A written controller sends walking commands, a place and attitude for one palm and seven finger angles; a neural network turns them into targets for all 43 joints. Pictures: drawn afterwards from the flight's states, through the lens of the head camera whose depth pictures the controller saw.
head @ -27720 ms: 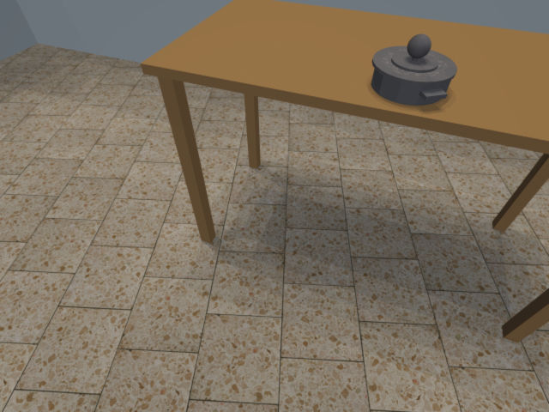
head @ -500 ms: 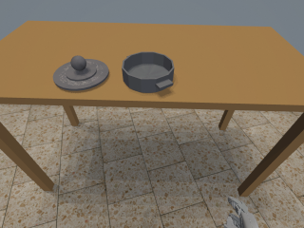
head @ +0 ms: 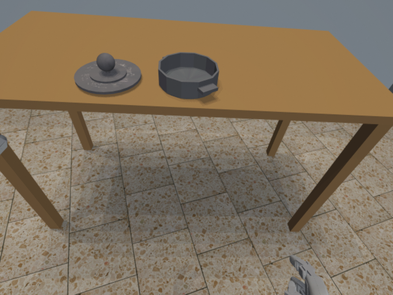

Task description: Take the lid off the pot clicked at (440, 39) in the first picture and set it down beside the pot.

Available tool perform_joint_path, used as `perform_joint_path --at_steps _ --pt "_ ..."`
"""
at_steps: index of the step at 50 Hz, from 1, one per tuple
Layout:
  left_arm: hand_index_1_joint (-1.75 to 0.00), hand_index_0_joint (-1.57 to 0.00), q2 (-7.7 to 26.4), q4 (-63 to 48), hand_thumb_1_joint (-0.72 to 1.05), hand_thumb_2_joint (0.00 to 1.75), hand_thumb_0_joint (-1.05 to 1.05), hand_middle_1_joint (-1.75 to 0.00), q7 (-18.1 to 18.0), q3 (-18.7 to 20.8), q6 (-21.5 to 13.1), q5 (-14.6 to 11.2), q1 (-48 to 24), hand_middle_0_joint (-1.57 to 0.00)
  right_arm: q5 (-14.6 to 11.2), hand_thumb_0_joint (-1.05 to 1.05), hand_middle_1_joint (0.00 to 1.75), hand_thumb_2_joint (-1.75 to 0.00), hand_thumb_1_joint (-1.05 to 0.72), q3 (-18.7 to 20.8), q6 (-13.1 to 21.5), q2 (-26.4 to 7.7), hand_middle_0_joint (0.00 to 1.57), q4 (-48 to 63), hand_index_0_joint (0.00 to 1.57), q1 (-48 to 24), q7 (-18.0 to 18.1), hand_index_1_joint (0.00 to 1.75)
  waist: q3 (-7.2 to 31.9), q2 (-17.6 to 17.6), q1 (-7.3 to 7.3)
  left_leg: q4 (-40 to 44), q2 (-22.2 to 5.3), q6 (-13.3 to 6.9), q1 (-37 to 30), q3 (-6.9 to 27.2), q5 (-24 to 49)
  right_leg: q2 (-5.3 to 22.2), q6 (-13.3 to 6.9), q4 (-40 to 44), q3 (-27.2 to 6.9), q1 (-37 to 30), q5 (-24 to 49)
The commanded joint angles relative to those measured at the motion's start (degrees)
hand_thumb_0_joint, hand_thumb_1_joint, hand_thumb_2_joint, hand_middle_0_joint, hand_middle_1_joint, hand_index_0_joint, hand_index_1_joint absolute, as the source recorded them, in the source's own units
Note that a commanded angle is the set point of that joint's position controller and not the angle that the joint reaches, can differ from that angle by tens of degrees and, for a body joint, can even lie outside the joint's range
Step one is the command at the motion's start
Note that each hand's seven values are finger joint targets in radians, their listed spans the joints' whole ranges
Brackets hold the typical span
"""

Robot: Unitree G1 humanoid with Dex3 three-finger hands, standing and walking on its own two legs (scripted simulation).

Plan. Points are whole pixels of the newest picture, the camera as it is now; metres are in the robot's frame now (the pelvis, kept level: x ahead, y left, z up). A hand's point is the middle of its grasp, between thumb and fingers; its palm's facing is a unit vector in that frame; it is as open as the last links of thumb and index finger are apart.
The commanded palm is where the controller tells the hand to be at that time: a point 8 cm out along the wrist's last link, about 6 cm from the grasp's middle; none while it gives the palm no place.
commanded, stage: stop stepping back and stand still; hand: left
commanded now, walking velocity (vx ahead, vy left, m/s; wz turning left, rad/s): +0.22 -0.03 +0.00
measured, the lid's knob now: (105, 62) +0.68 +0.32 +0.13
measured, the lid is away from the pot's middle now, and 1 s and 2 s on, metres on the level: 0.24 0.24 0.24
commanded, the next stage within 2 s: let the arm hang, fingers relaxed in 0.68 s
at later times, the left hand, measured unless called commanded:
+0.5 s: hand out of the picture +0.10 +0.28 +0.33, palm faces +0.64 -0.76 -0.13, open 7.4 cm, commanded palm +0.04 +0.30 +0.29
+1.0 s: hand out of the picture +0.11 +0.29 -0.06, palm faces +0.21 -0.89 -0.40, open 7.4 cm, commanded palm none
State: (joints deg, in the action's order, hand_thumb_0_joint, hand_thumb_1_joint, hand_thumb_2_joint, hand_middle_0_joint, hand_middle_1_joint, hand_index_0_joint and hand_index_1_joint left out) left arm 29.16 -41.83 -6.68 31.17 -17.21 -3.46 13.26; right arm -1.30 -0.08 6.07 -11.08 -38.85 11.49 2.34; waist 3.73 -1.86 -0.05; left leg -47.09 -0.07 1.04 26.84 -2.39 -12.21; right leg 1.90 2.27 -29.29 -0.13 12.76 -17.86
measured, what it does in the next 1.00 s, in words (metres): steps on the spot: left foot, then right foot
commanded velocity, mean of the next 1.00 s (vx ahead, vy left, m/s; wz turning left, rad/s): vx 0.10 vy -0.01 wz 0.00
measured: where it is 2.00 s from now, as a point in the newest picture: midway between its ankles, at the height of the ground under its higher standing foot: outside the picture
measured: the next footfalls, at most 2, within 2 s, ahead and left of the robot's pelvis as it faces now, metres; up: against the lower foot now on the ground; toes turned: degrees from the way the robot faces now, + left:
left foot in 0.02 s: +0.03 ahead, +0.10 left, +0.00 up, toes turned +2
right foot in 0.26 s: -0.06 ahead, -0.07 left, +0.00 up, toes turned -2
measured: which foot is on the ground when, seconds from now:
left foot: up 0.00-0.00, down 0.02-0.28, up 0.30-0.48, down 0.50-1.00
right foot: down 0.00-0.02, up 0.04-0.24, down 0.26-1.00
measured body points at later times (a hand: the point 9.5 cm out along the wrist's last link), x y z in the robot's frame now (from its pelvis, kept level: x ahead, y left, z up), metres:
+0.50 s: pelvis -0.09 +0.01 +0.00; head -0.14 +0.01 +0.45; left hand +0.06 +0.32 +0.33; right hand +0.07 -0.24 -0.08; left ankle -0.09 +0.14 -0.73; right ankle -0.07 -0.11 -0.73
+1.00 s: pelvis -0.08 +0.04 -0.02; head -0.10 +0.00 +0.43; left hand +0.09 +0.34 -0.03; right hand +0.07 -0.22 -0.15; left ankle -0.11 +0.15 -0.73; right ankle -0.10 -0.07 -0.73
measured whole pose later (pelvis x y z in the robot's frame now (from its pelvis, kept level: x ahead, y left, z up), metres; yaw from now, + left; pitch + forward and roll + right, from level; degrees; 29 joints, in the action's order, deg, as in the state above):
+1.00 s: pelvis -0.08 +0.04 -0.02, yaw +6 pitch +1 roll +0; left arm 15.2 25.5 -1.2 7.4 3.3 1.8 12.8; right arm 0.6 2.5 0.0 -17.7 -45.4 12.9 -1.0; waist 6.5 4.9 2.4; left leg -42.2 -1.5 -0.4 18.8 -4.0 -25.0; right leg 3.3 0.1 -43.1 7.1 18.4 -25.6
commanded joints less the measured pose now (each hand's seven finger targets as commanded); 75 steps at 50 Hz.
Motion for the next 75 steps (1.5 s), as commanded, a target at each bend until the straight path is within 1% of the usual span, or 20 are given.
perform_joint_path --at_steps 1,3,6,8,12,15,23,25,26,27,29,32,35,38,39,45,49,53,58,75 --pt "-0.3 -0.2 15.81 -12.16 0.9 0.9 0.0 -0.3 -1.17 11.65 -0.14 -2.74 -13.07 -0.2 0.53 0.0 0.3 -0.9 -0.9 3.63 3.12 -9.83 0.2 12.61 0.2 -6.59 0.53 0.3 2.34 22.88 2.0 24.55 -20.33 -9.42 -20.12 21.08 49.56 -4.28 -1.71 -25.16 -3.76 15.4 -14.34" --pt "-0.3 -0.2 12.29 -13.52 0.9 0.9 0.0 -0.3 -0.63 10.84 -0.64 -3.21 -2.79 -0.2 -0.6 0.0 0.3 -0.9 -0.9 4.3 3.92 -8.69 0.2 13.48 0.2 -4.31 -1.87 0.3 4.83 7.26 1.48 26.62 -18.88 -10.93 -18.12 19.63 33.18 -6.27 -2.85 -32.64 -5.26 16.76 -16.39" --pt "-0.3 -0.2 13.9 -26.55 0.9 0.9 0.0 -0.3 -1.47 13.29 0.78 -3.64 8.28 -0.2 -0.04 0.0 0.3 -0.9 -0.9 3.41 3.73 -6.37 0.2 16.06 0.2 -5.99 -2.31 0.3 13.22 15.28 0.63 25.06 -15.0 -7.84 -21.3 17.09 31.7 -3.23 -1.26 -22.39 -2.53 13.54 -8.36" --pt "-0.3 -0.2 14.28 -30.91 0.9 0.9 0.0 -0.3 -2.31 14.34 0.64 -3.41 12.43 -0.2 -0.46 0.0 0.3 -0.9 -0.9 2.54 3.53 -5.6 0.2 15.6 0.2 -7.13 -2.67 0.3 12.92 20.03 0.7 27.29 -13.21 -5.54 -14.1 11.77 9.24 -2.52 -1.27 -12.52 0.23 4.64 -5.25" --pt "-0.3 -0.2 14.67 -21.7 0.9 0.9 0.0 -0.3 -3.49 15.68 0.63 -1.71 11.13 -0.2 0.33 0.0 0.3 -0.9 -0.9 3.13 1.78 -6.36 0.2 15.13 0.2 -6.82 -1.03 0.3 8.75 12.56 1.08 25.97 -6.29 -2.23 5.39 4.6 -26.7 -1.81 -4.56 2.28 2.2 -15.42 -6.7" --pt "-0.3 -0.2 12.68 5.35 0.9 0.9 0.0 -0.3 -4.14 10.64 2.21 -1.84 -5.23 -0.2 0.27 0.0 0.3 -0.9 -0.9 4.3 -0.79 -7.62 0.2 11.75 0.2 -5.8 0.14 0.3 -1.99 -7.54 2.34 -11.03 -0.25 -0.08 4.35 2.14 -16.52 19.41 -16.29 23.08 -30.9 6.11 -31.92" --pt "-0.3 -0.2 3.1 9.8 0.9 0.9 0.0 -0.3 -1.27 -4.2 4.51 -0.43 -14.29 -0.2 -0.84 0.0 0.3 -0.9 -0.9 1.57 0.0 -7.8 0.2 12.37 0.2 -6.61 2.25 0.3 -10.7 -1.29 2.52 16.5 -2.26 -4.3 -13.93 -0.26 -16.62 8.24 -7.72 13.58 -3.51 18.71 -25.89" --pt "-0.3 -0.2 1.69 2.38 0.9 0.9 0.0 -0.3 -0.93 -5.72 3.56 -0.86 -12.8 -0.2 -0.59 0.0 0.3 -0.9 -0.9 1.44 1.37 -9.64 0.2 14.41 0.2 -6.52 2.02 0.3 -10.41 14.41 2.25 31.95 -12.71 -9.25 -13.79 19.47 -29.08 -1.5 -3.34 -5.76 2.87 18.27 -12.49" --pt "-0.3 -0.2 3.51 -1.87 0.9 0.9 0.0 -0.3 -1.1 -3.99 3.53 -0.99 -12.28 -0.2 -1.08 0.0 0.3 -0.9 -0.9 1.3 1.79 -8.87 0.2 15.62 0.2 -6.69 1.39 0.3 -8.41 16.92 2.05 37.12 -18.49 -12.12 -10.18 27.89 -33.17 -4.6 -1.92 -18.24 2.86 16.56 -8.47" --pt "-0.3 -0.2 8.53 -7.33 0.9 0.9 0.0 -0.3 -0.7 0.75 3.97 -0.51 -8.42 -0.2 -0.23 0.0 0.3 -0.9 -0.9 2.92 1.7 -8.87 0.2 15.85 0.2 -7.25 0.9 0.3 -0.48 11.72 -0.18 35.72 -16.07 -11.05 -6.99 17.92 -17.31 -5.38 -2.18 -29.41 2.86 7.02 -9.19" --pt "-0.3 -0.2 12.62 -15.9 0.9 0.9 0.0 -0.3 -1.57 7.14 1.81 -1.35 -1.75 -0.2 -0.14 0.0 0.3 -0.9 -0.9 2.64 2.91 -7.48 0.2 15.69 0.2 -6.18 -0.26 0.3 0.16 10.32 0.4 36.78 -16.05 -10.24 -3.93 22.69 -26.97 -2.96 -1.72 -25.08 0.01 9.3 -7.61" --pt "-0.3 -0.2 13.07 -24.07 0.9 0.9 0.0 -0.3 -3.14 10.04 1.35 -0.61 9.23 -0.2 0.37 0.0 0.3 -0.9 -0.9 0.74 3.13 -6.07 0.2 15.54 0.2 -8.01 -0.5 0.3 1.98 15.73 -1.34 27.11 -10.65 -5.92 -1.42 9.02 -13.58 -1.79 -1.74 -1.27 2.02 -5.08 0.32" --pt "-0.3 -0.2 14.64 -24.83 0.9 0.9 0.0 -0.3 -3.71 11.43 0.31 -0.54 7.13 -0.2 0.63 0.0 0.3 -0.9 -0.9 1.59 2.75 -5.06 0.2 13.54 0.2 -5.42 -0.67 0.3 6.45 1.29 1.41 7.17 -1.75 -1.11 -2.15 0.81 -1.68 11.26 -8.16 9.14 -19.03 -9.12 21.05" --pt "-0.3 -0.2 11.97 -14.2 0.9 0.9 0.0 -0.3 -4.61 11.03 0.83 -0.83 4.01 -0.2 -0.69 0.0 0.3 -0.9 -0.9 3.1 2.12 -5.22 0.2 10.85 0.2 -2.52 -0.91 0.3 8.21 -0.57 1.62 0.98 -2.28 -1.1 -2.75 2.39 -11.83 14.94 -8.54 7.13 -18.29 -14.22 46.08" --pt "-0.3 -0.2 -6.59 39.18 0.9 0.9 0.0 -0.3 3.3 -20.79 9.7 4.01 10.41 -0.2 -1.65 0.0 0.3 -0.9 -0.9 7.05 7.95 -16.4 0.2 1.16 0.2 -4.35 -4.03 0.3 5.25 -1.23 5.13 -6.63 -7.44 -2.01 4.38 5.43 -9.84 18.52 -10.5 0.11 -6.91 -8.07 46.38" --pt "-0.3 -0.2 -9.16 53.3 0.9 0.9 0.0 -0.3 6.07 -24.29 16.77 5.04 4.47 -0.2 0.64 0.0 0.3 -0.9 -0.9 4.1 -3.77 -10.8 0.2 -0.25 0.2 3.04 -4.12 0.3 -1.13 -13.6 2.13 8.18 -4.32 -3.79 -7.98 3.68 4.24 9.33 -7.19 -5.11 2.46 8.41 17.6" --pt "-0.3 -0.2 -9.78 66.37 0.9 0.9 0.0 -0.3 5.94 -25.49 17.54 4.97 0.41 -0.2 3.24 0.0 0.3 -0.9 -0.9 4.28 -4.93 -12.85 0.2 -0.26 0.2 1.15 -2.21 0.3 -5.25 -7.26 0.7 14.57 -10.39 -8.23 -8.67 10.95 20.38 2.09 -1.55 -7.58 1.63 8.07 17.72" --pt "-0.3 -0.2 -7.54 80.42 0.9 0.9 0.0 -0.3 5.54 -26.23 17.39 4.2 2.17 -0.2 2.84 0.0 0.3 -0.9 -0.9 3.53 -5.53 -9.74 0.2 -5.04 0.2 2.97 -1.3 0.3 -2.4 1.18 0.4 14.76 -5.61 -3.07 -9.41 1.42 17.19 5.52 -5.05 -2.32 -2.42 -3.28 27.45" --pt "-0.3 -0.2 -10.15 92.14 0.9 0.9 0.0 -0.3 5.44 -26.8 16.88 3.57 4.74 -0.2 2.48 0.0 0.3 -0.9 -0.9 3.15 -5.64 -6.24 0.2 -10.05 0.2 5.96 -0.42 0.3 3.1 18.88 0.97 20.08 -7.86 -3.75 -17.77 2.59 15.8 3.78 -5.08 0.68 0.8 -4.42 18.62" --pt "-0.3 -0.2 -15.71 107.09 0.9 0.9 0.0 -0.3 4.09 -30.3 16.86 3.85 6.0 -0.2 1.72 0.0 0.3 -0.9 -0.9 2.81 -6.48 -1.89 0.2 -21.11 0.2 11.51 -0.29 0.3 -8.31 -0.47 1.0 27.98 -7.74 -4.13 -15.52 2.62 -0.18 3.5 -4.21 8.91 0.56 -0.68 7.17"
